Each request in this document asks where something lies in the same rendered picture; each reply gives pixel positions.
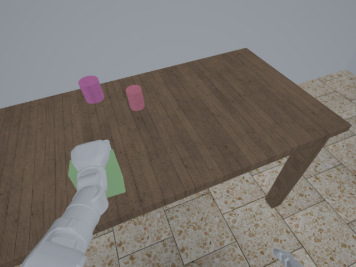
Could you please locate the left robot forearm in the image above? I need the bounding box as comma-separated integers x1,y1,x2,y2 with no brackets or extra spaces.
21,165,108,267

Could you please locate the table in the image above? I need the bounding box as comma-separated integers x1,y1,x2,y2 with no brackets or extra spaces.
0,48,352,267

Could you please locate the robot right hand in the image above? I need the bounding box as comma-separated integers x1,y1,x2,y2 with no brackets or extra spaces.
273,249,304,267

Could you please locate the robot left hand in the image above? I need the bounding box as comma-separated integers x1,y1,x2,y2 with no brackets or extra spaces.
71,140,111,171

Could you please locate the sponge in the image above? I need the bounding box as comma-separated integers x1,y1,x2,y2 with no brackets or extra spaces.
68,149,126,198

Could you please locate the left robot upper arm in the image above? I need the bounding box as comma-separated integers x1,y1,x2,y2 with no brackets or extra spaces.
26,240,87,267

